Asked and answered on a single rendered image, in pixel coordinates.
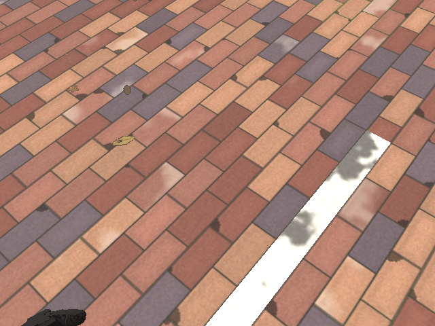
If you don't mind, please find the robot left hand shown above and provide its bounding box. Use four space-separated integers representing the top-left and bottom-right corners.
21 309 86 326

